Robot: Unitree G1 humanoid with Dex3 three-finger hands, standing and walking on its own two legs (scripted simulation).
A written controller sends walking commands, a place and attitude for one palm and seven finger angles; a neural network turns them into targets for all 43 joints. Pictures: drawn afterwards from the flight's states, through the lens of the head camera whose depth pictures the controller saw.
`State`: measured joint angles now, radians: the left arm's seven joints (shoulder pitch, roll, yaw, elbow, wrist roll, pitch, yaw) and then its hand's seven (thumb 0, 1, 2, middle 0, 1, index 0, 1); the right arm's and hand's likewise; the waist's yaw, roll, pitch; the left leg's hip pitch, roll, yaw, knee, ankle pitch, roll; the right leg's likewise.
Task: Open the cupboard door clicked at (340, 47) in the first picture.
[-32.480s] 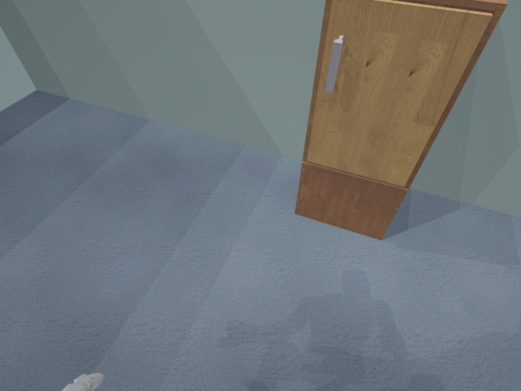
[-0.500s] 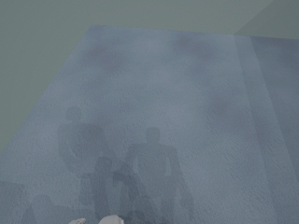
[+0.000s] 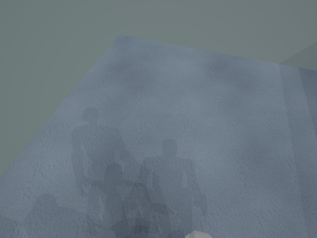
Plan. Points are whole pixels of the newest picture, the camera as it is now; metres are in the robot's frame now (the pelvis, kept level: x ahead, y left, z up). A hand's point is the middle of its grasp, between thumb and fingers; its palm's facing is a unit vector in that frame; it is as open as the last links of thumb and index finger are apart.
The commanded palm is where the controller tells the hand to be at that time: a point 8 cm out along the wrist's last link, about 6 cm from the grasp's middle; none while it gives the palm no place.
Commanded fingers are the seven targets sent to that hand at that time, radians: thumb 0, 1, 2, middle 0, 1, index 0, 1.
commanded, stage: turn to face it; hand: left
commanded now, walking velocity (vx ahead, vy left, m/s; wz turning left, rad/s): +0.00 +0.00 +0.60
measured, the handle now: out of the picture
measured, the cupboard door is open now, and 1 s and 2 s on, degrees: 47 47 47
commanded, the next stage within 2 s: none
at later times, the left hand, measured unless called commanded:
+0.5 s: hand out of the picture +0.13 +0.19 -0.19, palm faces +0.34 -0.92 -0.19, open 7.4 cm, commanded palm none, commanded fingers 0.00 0.90 0.90 -0.20 -0.30 -0.20 -0.30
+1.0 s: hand out of the picture +0.12 +0.14 -0.15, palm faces +0.58 -0.77 -0.26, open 7.4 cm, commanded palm none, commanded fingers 0.00 0.90 0.90 -0.20 -0.30 -0.20 -0.30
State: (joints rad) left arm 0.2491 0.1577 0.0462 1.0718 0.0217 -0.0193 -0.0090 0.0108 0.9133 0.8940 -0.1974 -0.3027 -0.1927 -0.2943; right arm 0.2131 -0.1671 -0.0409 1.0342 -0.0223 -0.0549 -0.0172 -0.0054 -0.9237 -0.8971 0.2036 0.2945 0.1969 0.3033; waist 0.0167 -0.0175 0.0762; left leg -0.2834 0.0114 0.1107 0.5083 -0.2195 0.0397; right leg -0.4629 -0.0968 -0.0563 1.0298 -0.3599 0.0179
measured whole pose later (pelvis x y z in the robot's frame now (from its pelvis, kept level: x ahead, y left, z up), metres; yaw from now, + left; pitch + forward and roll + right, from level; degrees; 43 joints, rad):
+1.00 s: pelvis +0.18 -0.06 +0.00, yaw +38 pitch +1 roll +2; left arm 0.20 0.19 0.04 0.89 0.03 0.01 0.02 0.01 0.91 0.89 -0.20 -0.30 -0.20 -0.30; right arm 0.12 -0.24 -0.08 0.92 -0.01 0.08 0.04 0.00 -0.91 -0.90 0.20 0.29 0.19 0.30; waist -0.02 -0.01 0.11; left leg -0.45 0.02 0.07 0.98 -0.46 -0.06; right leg -0.25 -0.13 -0.19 0.54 -0.29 0.00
